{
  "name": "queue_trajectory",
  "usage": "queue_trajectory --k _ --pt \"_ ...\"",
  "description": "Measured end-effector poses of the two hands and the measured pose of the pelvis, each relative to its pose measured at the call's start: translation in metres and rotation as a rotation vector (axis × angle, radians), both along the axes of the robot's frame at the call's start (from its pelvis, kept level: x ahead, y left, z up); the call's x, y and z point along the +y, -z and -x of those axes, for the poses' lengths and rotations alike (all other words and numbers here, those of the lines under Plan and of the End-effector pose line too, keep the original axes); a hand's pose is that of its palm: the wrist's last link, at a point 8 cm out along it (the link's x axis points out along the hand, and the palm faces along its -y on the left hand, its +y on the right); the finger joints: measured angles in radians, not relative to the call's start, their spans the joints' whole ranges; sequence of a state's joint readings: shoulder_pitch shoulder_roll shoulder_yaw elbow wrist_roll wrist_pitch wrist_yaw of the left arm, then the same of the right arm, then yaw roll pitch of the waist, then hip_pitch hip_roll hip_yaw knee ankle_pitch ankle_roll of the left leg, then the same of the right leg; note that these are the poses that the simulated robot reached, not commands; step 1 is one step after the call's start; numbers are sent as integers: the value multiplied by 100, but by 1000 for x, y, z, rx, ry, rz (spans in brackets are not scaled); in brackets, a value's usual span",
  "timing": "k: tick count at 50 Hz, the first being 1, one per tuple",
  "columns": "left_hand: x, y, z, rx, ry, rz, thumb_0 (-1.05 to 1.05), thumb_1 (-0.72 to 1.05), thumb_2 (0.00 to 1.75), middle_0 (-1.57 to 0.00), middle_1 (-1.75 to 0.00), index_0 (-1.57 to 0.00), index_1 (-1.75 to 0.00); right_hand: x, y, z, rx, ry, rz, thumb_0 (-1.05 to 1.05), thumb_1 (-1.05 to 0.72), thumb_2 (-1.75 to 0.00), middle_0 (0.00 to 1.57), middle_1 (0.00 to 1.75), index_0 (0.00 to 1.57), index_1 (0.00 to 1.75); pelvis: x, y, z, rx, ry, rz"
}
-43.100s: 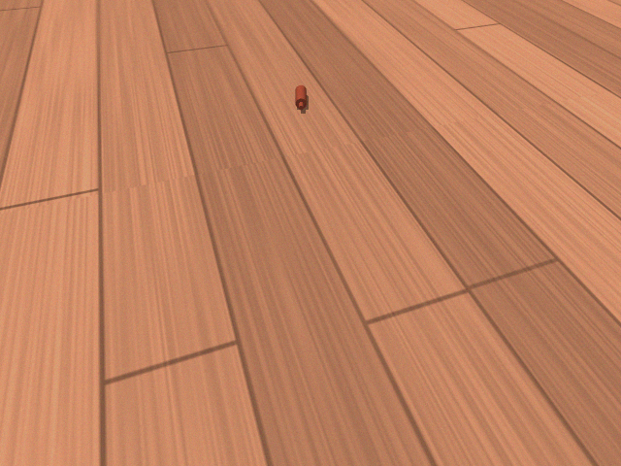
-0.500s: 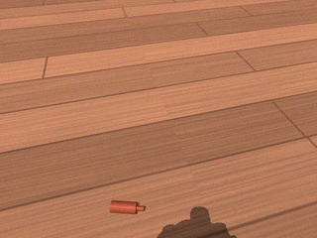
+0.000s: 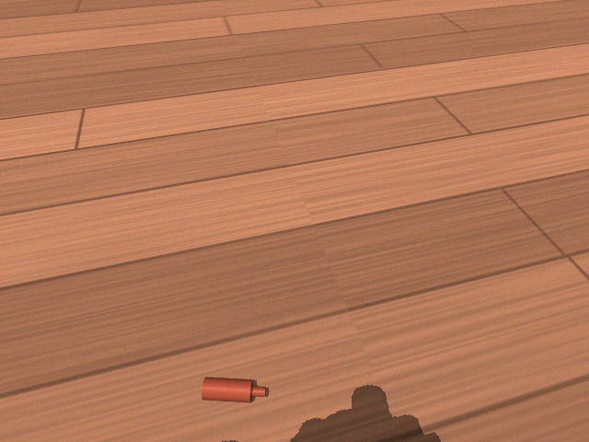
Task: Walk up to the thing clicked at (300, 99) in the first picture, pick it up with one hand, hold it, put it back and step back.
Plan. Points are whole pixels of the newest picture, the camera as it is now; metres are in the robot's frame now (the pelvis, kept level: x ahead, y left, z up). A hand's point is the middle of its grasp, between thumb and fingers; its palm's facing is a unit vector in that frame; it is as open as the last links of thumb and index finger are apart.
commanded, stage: stand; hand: left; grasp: from above
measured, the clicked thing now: (234, 390) +0.45 +0.18 -0.75
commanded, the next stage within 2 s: step back in 0.44 s
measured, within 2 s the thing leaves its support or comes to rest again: neither
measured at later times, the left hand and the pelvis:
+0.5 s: hand out of the picture +0.07 +0.26 -0.16, palm faces +0.03 -0.94 -0.35, open 7.4 cm; pelvis -0.01 +0.00 +0.00, yaw +0 degrees
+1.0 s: hand out of the picture +0.03 +0.33 -0.18, palm faces -0.07 -0.93 -0.36, open 7.4 cm; pelvis -0.10 +0.07 -0.01, yaw -3 degrees
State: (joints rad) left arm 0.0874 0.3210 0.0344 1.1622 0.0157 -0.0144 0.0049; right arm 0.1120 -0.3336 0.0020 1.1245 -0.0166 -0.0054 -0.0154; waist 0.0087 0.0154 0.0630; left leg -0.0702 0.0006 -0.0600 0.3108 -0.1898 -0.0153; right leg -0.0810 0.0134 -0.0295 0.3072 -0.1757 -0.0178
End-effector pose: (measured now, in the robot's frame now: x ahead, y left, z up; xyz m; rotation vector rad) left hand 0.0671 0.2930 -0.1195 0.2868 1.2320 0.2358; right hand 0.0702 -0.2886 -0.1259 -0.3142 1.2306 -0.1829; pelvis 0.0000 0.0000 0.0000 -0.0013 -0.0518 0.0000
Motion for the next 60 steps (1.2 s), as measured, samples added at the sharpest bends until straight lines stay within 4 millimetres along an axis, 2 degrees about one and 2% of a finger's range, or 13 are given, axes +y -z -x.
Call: queue_trajectory --k 22,29,34,40,45,51,56,60 --pt "2 0 7 6 12 -1 1 91 90 -20 -30 -20 -30 -3 -1 11 10 4 3 1 -90 -90 20 29 20 30 0 0 4 -2 2 -2" --pt "19 3 11 -17 9 -28 1 91 90 -20 -30 -20 -30 -9 0 15 5 20 26 1 -90 -90 20 29 20 30 8 7 28 6 2 2" --pt "42 7 7 -43 57 -52 1 91 90 -20 -30 -20 -30 -5 -6 36 17 29 67 1 -90 -90 20 29 20 30 27 13 46 21 4 -9" --pt "73 25 -4 -116 81 -36 1 91 90 -20 -30 -20 -30 17 -4 81 76 19 130 1 -90 -90 20 29 20 30 56 27 69 17 -3 -7" --pt "79 23 12 -85 92 -20 1 91 90 -20 -30 -20 -30 40 -15 109 88 36 116 1 -90 -90 20 29 20 30 66 16 85 27 11 21" --pt "84 23 48 -32 122 -16 1 91 90 -20 -30 -20 -30 54 -14 118 4 57 103 1 -90 -90 20 30 20 30 74 15 106 25 55 28" --pt "83 23 74 -17 146 -31 1 91 90 -20 -30 -20 -30 54 -6 129 -63 56 83 1 -90 -90 20 30 20 30 72 21 130 16 88 18" --pt "76 22 96 -30 165 -50 1 91 90 -20 -30 -20 -30 42 5 144 -99 61 65 1 -90 -90 20 30 20 30 64 30 153 9 110 4"
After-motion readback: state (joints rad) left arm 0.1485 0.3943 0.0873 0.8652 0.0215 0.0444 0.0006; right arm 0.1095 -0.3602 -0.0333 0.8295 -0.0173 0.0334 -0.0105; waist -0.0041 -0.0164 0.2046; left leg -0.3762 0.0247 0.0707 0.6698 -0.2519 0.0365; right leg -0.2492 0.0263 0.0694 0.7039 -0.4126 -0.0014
